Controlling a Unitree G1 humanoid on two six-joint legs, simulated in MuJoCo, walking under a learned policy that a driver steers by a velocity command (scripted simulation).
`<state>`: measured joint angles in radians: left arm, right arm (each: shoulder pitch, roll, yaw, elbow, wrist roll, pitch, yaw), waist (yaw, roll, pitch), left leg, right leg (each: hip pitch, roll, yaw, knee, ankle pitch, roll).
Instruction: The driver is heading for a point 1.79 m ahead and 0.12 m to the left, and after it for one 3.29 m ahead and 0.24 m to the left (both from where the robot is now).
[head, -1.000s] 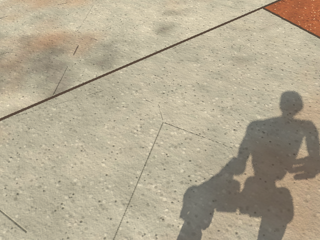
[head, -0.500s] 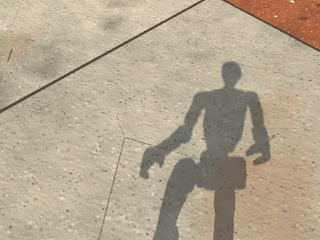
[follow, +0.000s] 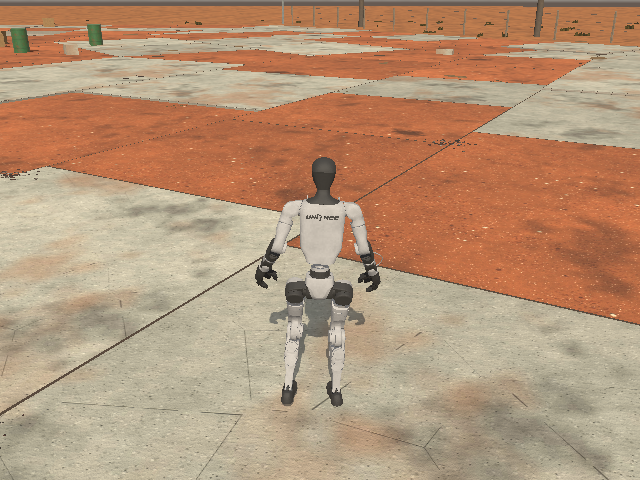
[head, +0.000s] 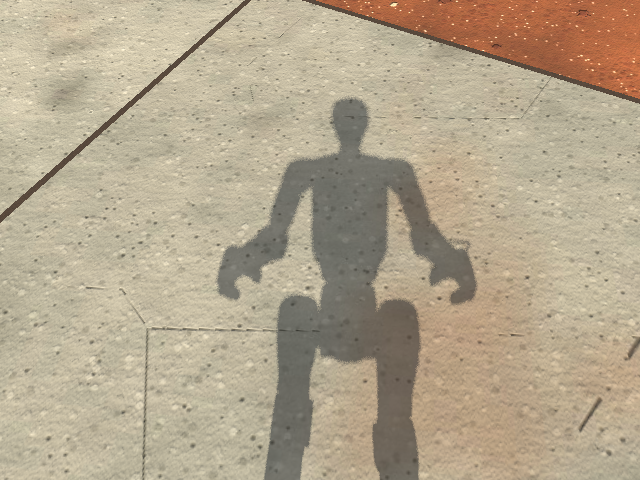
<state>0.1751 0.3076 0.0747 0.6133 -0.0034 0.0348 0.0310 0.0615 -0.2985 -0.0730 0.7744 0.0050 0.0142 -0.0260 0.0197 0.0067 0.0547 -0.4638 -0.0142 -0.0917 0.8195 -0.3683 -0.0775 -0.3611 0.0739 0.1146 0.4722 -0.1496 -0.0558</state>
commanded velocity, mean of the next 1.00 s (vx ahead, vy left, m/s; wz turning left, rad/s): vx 0.00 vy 0.00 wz -0.05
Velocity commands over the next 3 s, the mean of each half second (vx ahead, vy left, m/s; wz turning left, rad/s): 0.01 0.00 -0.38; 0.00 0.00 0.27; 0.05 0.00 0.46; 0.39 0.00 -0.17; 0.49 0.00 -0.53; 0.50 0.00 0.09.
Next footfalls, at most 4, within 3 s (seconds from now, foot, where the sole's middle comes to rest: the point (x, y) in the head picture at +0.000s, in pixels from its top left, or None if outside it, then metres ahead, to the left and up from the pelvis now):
0.14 left None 0.06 0.15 -0.78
0.48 right None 0.01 -0.11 -0.78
0.94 left None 0.04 0.13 -0.78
1.58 right None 0.12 -0.06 -0.78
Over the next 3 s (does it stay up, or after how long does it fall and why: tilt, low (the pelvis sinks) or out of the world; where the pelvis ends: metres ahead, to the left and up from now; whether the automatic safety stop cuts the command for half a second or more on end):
stays up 0.78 0.06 -0.02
